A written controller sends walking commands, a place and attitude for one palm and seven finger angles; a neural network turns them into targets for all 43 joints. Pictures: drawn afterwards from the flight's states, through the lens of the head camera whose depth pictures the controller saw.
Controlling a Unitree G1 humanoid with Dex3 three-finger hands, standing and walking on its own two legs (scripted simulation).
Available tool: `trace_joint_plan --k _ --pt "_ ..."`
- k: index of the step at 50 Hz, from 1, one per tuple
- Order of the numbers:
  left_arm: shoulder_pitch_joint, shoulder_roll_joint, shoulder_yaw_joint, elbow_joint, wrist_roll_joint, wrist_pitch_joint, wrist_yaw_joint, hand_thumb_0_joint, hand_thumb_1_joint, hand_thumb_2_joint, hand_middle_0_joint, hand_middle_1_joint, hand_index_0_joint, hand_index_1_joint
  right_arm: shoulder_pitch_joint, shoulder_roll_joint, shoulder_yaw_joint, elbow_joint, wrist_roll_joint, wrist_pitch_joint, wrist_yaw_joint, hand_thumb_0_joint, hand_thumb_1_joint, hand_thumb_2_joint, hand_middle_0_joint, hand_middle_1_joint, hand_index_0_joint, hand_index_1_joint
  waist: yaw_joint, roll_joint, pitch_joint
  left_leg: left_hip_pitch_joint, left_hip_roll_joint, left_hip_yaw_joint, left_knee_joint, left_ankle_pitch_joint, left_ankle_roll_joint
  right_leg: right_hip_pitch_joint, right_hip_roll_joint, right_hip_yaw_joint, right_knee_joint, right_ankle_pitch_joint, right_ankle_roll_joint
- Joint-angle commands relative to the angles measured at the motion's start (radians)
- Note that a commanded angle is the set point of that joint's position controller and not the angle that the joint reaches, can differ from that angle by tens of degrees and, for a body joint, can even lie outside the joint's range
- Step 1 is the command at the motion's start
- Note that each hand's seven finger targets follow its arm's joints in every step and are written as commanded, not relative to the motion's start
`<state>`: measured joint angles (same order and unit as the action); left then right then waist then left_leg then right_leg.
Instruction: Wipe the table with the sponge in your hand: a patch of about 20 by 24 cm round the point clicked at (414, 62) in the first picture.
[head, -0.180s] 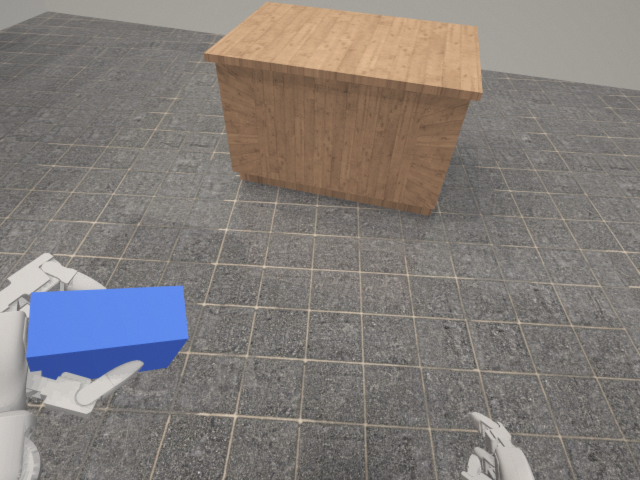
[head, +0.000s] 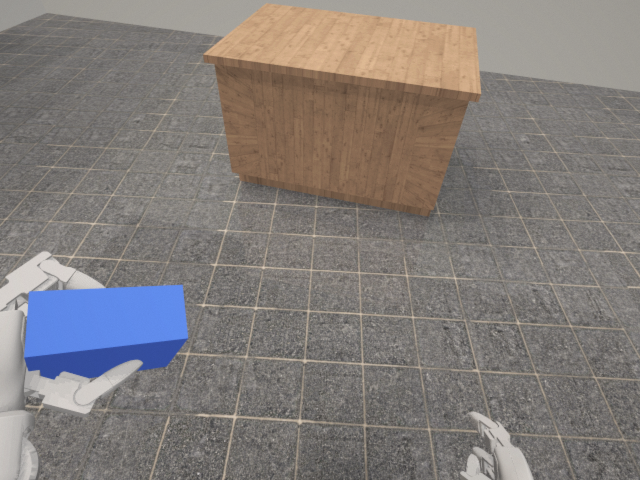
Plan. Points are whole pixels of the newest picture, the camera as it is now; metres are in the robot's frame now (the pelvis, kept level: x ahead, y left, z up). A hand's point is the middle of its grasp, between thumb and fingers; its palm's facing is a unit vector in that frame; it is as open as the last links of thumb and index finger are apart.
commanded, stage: stand and wait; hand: left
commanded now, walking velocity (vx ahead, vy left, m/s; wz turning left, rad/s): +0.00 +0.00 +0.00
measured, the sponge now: (131, 332) +0.22 +0.21 +0.14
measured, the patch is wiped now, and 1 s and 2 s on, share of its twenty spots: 0.00 0.00 0.00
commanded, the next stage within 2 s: look at it before walking up in 0.08 s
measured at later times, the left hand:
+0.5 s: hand (88, 328) +0.21 +0.24 +0.16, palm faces +0.41 -0.82 -0.39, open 9.7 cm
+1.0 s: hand (157, 228) +0.33 +0.21 +0.17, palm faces +0.38 -0.83 -0.41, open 9.7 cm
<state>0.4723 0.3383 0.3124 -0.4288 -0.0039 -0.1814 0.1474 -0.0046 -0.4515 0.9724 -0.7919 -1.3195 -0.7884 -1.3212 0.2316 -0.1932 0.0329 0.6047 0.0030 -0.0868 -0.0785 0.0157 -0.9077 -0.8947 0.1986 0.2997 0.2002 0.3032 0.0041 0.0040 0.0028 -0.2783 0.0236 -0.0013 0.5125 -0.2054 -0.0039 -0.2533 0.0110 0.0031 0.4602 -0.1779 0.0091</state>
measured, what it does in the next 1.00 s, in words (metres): walks ahead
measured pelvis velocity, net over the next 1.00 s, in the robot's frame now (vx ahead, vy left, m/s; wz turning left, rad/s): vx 0.11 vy -0.02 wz -0.05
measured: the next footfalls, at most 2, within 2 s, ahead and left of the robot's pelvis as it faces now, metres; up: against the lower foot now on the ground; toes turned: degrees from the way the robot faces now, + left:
right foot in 1.16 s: +0.28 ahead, -0.17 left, +0.00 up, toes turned -15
left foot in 1.68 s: +0.43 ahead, +0.03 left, +0.00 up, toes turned +11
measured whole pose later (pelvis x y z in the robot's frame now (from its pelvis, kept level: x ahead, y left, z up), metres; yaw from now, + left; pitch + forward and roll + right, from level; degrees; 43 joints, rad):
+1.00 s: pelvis +0.11 -0.02 +0.00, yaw -3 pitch -1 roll -1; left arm 0.45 0.35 0.34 -0.46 0.01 -0.19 0.16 0.00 -0.45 0.98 -0.79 -1.32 -0.79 -1.32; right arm 0.24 -0.14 0.03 0.62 0.00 -0.11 -0.07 0.02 -0.91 -0.89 0.20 0.30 0.20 0.30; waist 0.00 0.00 0.01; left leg -0.15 0.10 0.15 0.49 -0.31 -0.02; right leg -0.51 -0.06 -0.10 1.05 -0.39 0.02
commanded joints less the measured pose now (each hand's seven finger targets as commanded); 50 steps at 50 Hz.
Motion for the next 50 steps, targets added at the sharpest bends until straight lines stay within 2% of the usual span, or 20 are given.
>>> trace_joint_plan --k 1,10,16,21,25,27,29,32,33,34,35,38,39,40,41,42,43,44,47,50 --pt "-0.097 0.160 0.108 -0.216 -0.011 -0.064 0.024 0.000 0.100 1.300 -1.200 -1.600 -1.200 -1.600 -0.105 -0.128 -0.053 -0.158 -0.004 -0.048 -0.006 0.000 -0.900 -0.900 0.200 0.300 0.200 0.300 -0.003 0.052 -0.083 -0.046 0.049 -0.035 -0.130 -0.067 0.016 0.058 -0.046 0.063 -0.092 -0.043 -0.010" --pt "-0.099 0.154 0.104 -0.215 -0.008 -0.069 0.025 0.000 0.100 1.300 -1.200 -1.600 -1.200 -1.600 -0.102 -0.122 -0.050 -0.158 -0.004 -0.050 -0.006 0.000 -0.900 -0.900 0.200 0.300 0.200 0.300 -0.002 0.059 -0.075 -0.072 0.057 -0.046 -0.153 -0.130 0.023 0.066 -0.043 0.056 -0.086 -0.080 -0.008" --pt "-0.095 0.164 0.116 -0.225 -0.010 -0.068 0.025 0.000 0.100 1.300 -1.200 -1.600 -1.200 -1.600 -0.100 -0.129 -0.054 -0.156 -0.003 -0.055 -0.007 0.000 -0.900 -0.900 0.200 0.300 0.200 0.300 -0.001 0.065 -0.101 -0.050 0.055 -0.042 -0.145 -0.067 0.018 0.079 -0.038 0.050 -0.070 -0.030 -0.007" --pt "-0.120 0.159 0.107 -0.239 -0.003 -0.063 0.032 0.000 0.100 1.300 -1.200 -1.600 -1.200 -1.600 -0.109 -0.137 -0.060 -0.158 -0.011 -0.041 -0.016 0.000 -0.900 -0.900 0.200 0.300 0.200 0.300 -0.010 0.085 -0.056 -0.082 0.085 -0.075 -0.146 -0.450 0.056 -0.037 -0.050 0.077 -0.039 -0.388 -0.043" --pt "-0.130 0.163 0.120 -0.242 0.000 -0.064 0.043 0.000 0.100 1.300 -1.200 -1.600 -1.200 -1.600 -0.095 -0.133 -0.057 -0.143 -0.017 -0.038 -0.027 0.000 -0.900 -0.900 0.200 0.300 0.200 0.300 -0.019 0.122 -0.060 -0.043 0.156 -0.174 -0.142 -0.363 0.100 -0.055 -0.026 0.026 0.085 -0.276 -0.050" --pt "-0.112 0.148 0.111 -0.207 0.000 -0.061 0.038 0.000 0.100 1.300 -1.200 -1.600 -1.200 -1.600 -0.098 -0.132 -0.058 -0.143 -0.014 -0.035 -0.027 0.000 -0.900 -0.900 0.200 0.300 0.200 0.300 -0.015 0.126 -0.061 -0.070 0.168 -0.174 -0.141 -0.396 0.101 -0.040 -0.024 0.014 0.090 -0.307 -0.044" --pt "-0.111 0.148 0.105 -0.192 0.004 -0.057 0.032 0.000 0.100 1.300 -1.200 -1.600 -1.200 -1.600 -0.102 -0.126 -0.056 -0.148 -0.015 -0.028 -0.024 0.000 -0.900 -0.900 0.200 0.300 0.200 0.300 -0.014 0.089 -0.002 -0.170 0.121 -0.108 -0.078 -0.465 0.079 -0.031 -0.061 0.085 0.011 -0.406 -0.073" --pt "-0.169 0.186 0.114 -0.210 0.005 -0.065 0.036 0.000 0.100 1.300 -1.200 -1.600 -1.200 -1.600 -0.109 -0.107 -0.052 -0.140 -0.010 -0.033 -0.013 0.000 -0.900 -0.900 0.200 0.300 0.200 0.300 -0.007 -0.197 0.013 -0.305 0.003 0.071 0.285 -0.270 0.021 0.074 -0.280 0.445 -0.174 -0.442 -0.195" --pt "-0.168 0.198 0.125 -0.201 0.005 -0.072 0.042 0.000 0.100 1.300 -1.200 -1.600 -1.200 -1.600 -0.114 -0.109 -0.053 -0.135 -0.010 -0.037 -0.009 0.000 -0.900 -0.900 0.200 0.300 0.200 0.300 -0.001 -0.173 -0.005 -0.335 0.012 0.059 0.349 -0.279 0.011 0.123 -0.336 0.500 -0.188 -0.368 -0.240" --pt "-0.168 0.197 0.124 -0.214 0.005 -0.076 0.043 0.000 0.100 1.300 -1.200 -1.600 -1.200 -1.600 -0.114 -0.110 -0.053 -0.136 -0.008 -0.037 -0.006 0.000 -0.900 -0.900 0.200 0.300 0.200 0.300 0.006 -0.145 -0.003 -0.327 0.035 0.038 0.342 -0.303 0.008 0.124 -0.346 0.488 -0.181 -0.308 -0.259" --pt "-0.160 0.204 0.131 -0.237 0.005 -0.082 0.043 0.000 0.100 1.300 -1.200 -1.600 -1.200 -1.600 -0.108 -0.107 -0.048 -0.135 -0.012 -0.033 -0.004 0.000 -0.900 -0.900 0.200 0.300 0.200 0.300 0.004 -0.126 -0.008 -0.277 0.050 0.044 0.291 -0.286 0.009 0.102 -0.327 0.417 -0.162 -0.235 -0.254" --pt "-0.137 0.204 0.152 -0.281 -0.008 -0.092 0.045 0.000 0.100 1.300 -1.200 -1.600 -1.200 -1.600 -0.094 -0.097 -0.043 -0.139 -0.018 -0.023 -0.008 0.000 -0.900 -0.900 0.200 0.300 0.200 0.300 -0.021 -0.067 -0.085 0.056 0.018 0.129 -0.014 -0.093 0.013 0.008 -0.192 0.167 0.015 -0.109 -0.154" --pt "-0.137 0.192 0.146 -0.297 -0.013 -0.097 0.043 0.000 0.100 1.300 -1.200 -1.600 -1.200 -1.600 -0.084 -0.115 -0.055 -0.144 -0.014 -0.025 -0.017 0.000 -0.900 -0.900 0.200 0.300 0.200 0.300 -0.031 0.039 -0.094 0.200 0.068 0.058 -0.095 -0.080 0.045 -0.099 -0.129 0.110 0.164 -0.090 -0.104" --pt "-0.131 0.177 0.141 -0.326 -0.020 -0.106 0.044 0.000 0.100 1.300 -1.200 -1.600 -1.200 -1.600 -0.087 -0.146 -0.068 -0.150 -0.011 -0.025 -0.017 0.000 -0.900 -0.900 0.200 0.300 0.200 0.300 -0.032 0.258 -0.115 0.341 0.244 -0.199 -0.172 -0.068 0.116 -0.275 -0.021 -0.009 0.390 -0.171 -0.038" --pt "-0.153 0.175 0.115 -0.307 -0.014 -0.115 0.041 0.000 0.100 1.300 -1.200 -1.600 -1.200 -1.600 -0.094 -0.130 -0.061 -0.143 -0.009 -0.029 -0.014 0.000 -0.900 -0.900 0.200 0.300 0.200 0.300 -0.036 0.362 -0.090 0.311 0.401 -0.430 -0.273 -0.176 0.189 -0.376 -0.014 -0.041 0.586 -0.417 -0.016" --pt "-0.170 0.182 0.115 -0.266 0.004 -0.107 0.042 0.000 0.100 1.300 -1.200 -1.600 -1.200 -1.600 -0.090 -0.108 -0.051 -0.132 -0.017 -0.041 -0.008 0.000 -0.900 -0.900 0.200 0.300 0.200 0.300 -0.045 0.270 0.004 0.220 0.448 -0.509 -0.319 -0.220 0.240 -0.438 -0.059 0.012 0.693 -0.384 -0.018" --pt "-0.179 0.168 0.099 -0.264 0.006 -0.104 0.036 0.000 0.100 1.300 -1.200 -1.600 -1.200 -1.600 -0.078 -0.113 -0.060 -0.123 -0.012 -0.049 -0.002 0.000 -0.900 -0.900 0.200 0.300 0.200 0.300 -0.044 0.173 0.033 0.237 0.437 -0.461 -0.293 -0.144 0.250 -0.491 -0.088 0.019 0.722 -0.344 -0.013" --pt "-0.165 0.165 0.095 -0.265 0.007 -0.100 0.032 0.000 0.100 1.300 -1.200 -1.600 -1.200 -1.600 -0.082 -0.120 -0.067 -0.115 -0.005 -0.055 0.000 0.000 -0.900 -0.900 0.200 0.300 0.200 0.300 -0.031 0.146 0.021 0.276 0.411 -0.350 -0.262 -0.053 0.237 -0.521 -0.102 0.000 0.722 -0.308 -0.003" --pt "-0.131 0.147 0.089 -0.303 0.011 -0.086 0.025 0.000 0.100 1.300 -1.200 -1.600 -1.200 -1.600 -0.068 -0.123 -0.072 -0.112 -0.006 -0.068 0.005 0.000 -0.900 -0.900 0.200 0.300 0.200 0.300 -0.017 0.210 -0.014 0.253 0.317 -0.107 -0.243 0.076 0.176 -0.454 -0.109 -0.081 0.622 -0.200 0.013" --pt "-0.082 0.151 0.113 -0.280 0.003 -0.076 0.018 0.000 0.100 1.300 -1.200 -1.600 -1.200 -1.600 -0.066 -0.115 -0.070 -0.121 -0.011 -0.071 0.005 0.000 -0.900 -0.900 0.200 0.300 0.200 0.300 -0.019 0.215 -0.007 0.185 0.293 0.005 -0.257 0.107 0.148 -0.322 -0.100 -0.149 0.421 -0.146 0.018"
